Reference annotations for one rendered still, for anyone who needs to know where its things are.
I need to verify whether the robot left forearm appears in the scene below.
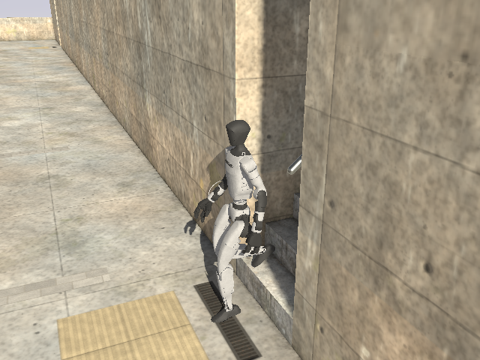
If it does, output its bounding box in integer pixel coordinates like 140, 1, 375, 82
251, 190, 267, 233

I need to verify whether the left robot thigh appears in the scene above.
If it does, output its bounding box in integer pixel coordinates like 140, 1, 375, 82
217, 216, 252, 276

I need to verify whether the right robot thigh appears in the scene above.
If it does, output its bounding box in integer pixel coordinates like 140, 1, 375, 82
212, 204, 231, 256

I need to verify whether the robot left hand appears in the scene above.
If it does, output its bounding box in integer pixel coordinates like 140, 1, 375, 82
242, 232, 262, 254

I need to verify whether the robot right forearm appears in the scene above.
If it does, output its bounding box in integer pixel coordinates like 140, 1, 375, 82
208, 174, 228, 203

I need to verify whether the left robot upper arm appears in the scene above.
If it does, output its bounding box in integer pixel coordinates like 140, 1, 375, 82
239, 156, 267, 200

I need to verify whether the robot right hand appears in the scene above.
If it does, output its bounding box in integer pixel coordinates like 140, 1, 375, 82
194, 198, 213, 223

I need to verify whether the robot thigh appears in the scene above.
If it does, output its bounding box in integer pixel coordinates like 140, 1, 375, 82
212, 204, 231, 256
217, 216, 252, 276

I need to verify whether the right robot upper arm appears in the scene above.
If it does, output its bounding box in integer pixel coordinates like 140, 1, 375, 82
225, 146, 236, 177

